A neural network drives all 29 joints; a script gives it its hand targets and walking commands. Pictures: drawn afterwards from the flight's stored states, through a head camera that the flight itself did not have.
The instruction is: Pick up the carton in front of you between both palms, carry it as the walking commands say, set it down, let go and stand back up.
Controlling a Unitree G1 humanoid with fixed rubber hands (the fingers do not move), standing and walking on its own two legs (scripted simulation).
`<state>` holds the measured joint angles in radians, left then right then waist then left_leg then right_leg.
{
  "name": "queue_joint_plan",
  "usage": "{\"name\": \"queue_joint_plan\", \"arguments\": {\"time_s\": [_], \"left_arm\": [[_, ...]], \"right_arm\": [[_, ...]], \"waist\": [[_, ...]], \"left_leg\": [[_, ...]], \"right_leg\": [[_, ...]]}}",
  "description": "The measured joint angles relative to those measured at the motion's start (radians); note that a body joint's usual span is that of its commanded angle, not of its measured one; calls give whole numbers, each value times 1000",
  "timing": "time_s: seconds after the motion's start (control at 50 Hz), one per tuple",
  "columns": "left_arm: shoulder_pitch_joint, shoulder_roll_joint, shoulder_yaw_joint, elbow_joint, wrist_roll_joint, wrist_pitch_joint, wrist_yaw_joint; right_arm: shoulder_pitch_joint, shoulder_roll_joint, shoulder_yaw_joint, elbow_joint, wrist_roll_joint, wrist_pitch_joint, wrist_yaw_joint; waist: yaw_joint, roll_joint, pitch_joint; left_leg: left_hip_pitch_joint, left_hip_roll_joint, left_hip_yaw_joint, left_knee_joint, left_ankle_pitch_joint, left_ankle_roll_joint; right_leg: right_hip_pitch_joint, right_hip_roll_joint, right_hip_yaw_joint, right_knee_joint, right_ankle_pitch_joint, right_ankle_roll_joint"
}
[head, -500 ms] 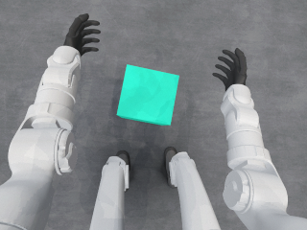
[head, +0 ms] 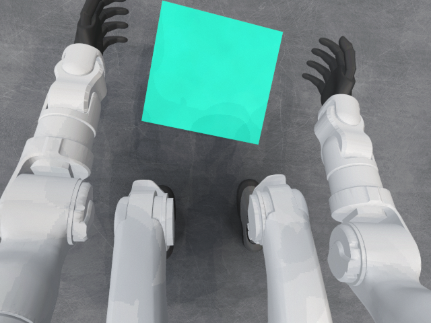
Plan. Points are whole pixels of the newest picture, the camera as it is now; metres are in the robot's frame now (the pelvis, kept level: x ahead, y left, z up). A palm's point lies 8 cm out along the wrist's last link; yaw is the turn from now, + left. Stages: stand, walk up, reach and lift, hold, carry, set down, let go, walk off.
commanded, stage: reach and lift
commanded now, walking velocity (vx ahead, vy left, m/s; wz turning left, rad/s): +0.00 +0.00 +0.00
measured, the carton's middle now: (207, 87) +0.49 +0.01 -0.32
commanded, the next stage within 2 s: none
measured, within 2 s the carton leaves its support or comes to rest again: leaves its support in 1.10 s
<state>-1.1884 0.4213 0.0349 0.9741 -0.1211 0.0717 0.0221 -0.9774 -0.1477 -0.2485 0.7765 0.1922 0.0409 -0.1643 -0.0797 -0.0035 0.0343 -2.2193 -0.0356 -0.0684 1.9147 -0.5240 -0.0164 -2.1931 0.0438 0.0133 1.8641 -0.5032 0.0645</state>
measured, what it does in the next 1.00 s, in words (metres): lowers itself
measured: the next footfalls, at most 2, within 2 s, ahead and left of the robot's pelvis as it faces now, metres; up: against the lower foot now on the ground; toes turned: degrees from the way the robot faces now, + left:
none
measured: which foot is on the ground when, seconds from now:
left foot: down 0.00-1.00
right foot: down 0.00-1.00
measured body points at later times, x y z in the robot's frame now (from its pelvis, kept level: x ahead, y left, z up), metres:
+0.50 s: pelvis -0.01 +0.00 -0.07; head +0.35 +0.04 +0.18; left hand +0.53 +0.17 -0.28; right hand +0.48 -0.20 -0.26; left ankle +0.10 +0.12 -0.41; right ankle +0.12 -0.13 -0.41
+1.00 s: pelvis -0.02 +0.00 -0.07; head +0.34 +0.04 +0.20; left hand +0.53 +0.15 -0.26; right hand +0.50 -0.15 -0.25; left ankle +0.10 +0.12 -0.41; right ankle +0.12 -0.13 -0.41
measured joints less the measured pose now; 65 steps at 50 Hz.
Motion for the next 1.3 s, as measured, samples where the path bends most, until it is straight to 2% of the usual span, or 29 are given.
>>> {"name": "queue_joint_plan", "arguments": {"time_s": [0.26,0.38,0.5,0.66,0.84,0.88,0.96,1.04,1.1,1.22,1.3], "left_arm": [[-220,50,-70,225,-66,-38,11],[-216,48,-111,214,-86,-72,27],[-161,18,-117,167,-73,-81,41],[-172,1,-108,226,-78,-81,44],[-230,-38,-150,272,-95,-102,55],[-241,-47,-156,292,-92,-101,67],[-273,-64,-160,339,-81,-91,77],[-286,-80,-133,349,-38,-59,82],[-263,-93,-131,320,-36,-37,93],[-166,-121,-134,178,-49,3,102],[-67,-149,-84,51,-15,55,101]], "right_arm": [[-254,-47,49,243,29,-23,-9],[-284,-94,112,291,113,-59,-2],[-236,-80,134,278,144,-76,-3],[-237,-51,115,298,100,-80,-7],[-311,-19,142,336,84,-96,-11],[-325,-7,113,356,74,-101,-40],[-332,6,48,374,57,-104,-53],[-331,14,-16,365,15,-69,-50],[-303,14,-27,326,3,-39,-46],[-170,31,-28,141,32,13,-52],[-67,73,-62,12,5,57,-53]], "waist": [[-6,-27,223],[-11,-54,278],[-6,-57,244],[-4,-33,207],[0,-32,215],[1,-33,211],[4,-40,194],[7,-40,191],[6,-39,183],[14,-48,143],[23,-49,90]], "left_leg": [[-81,8,8,193,12,-2],[-85,16,8,254,-13,1],[-89,25,10,272,-35,5],[-88,25,20,251,-28,13],[-89,22,22,231,-12,12],[-91,18,21,228,-10,12],[-106,8,15,227,-6,9],[-109,3,15,247,-10,10],[-107,-1,20,263,-18,11],[-86,-20,14,269,-26,-4],[-40,-38,4,240,-30,-19]], "right_leg": [[-88,12,3,194,17,7],[-92,13,-1,252,-3,8],[-100,22,1,264,-16,13],[-100,22,11,246,-11,18],[-101,26,16,228,3,21],[-101,27,17,225,3,22],[-112,27,16,225,2,23],[-111,32,19,243,-5,30],[-109,38,28,262,-15,36],[-89,61,43,273,-30,51],[-45,67,46,251,-38,48]]}}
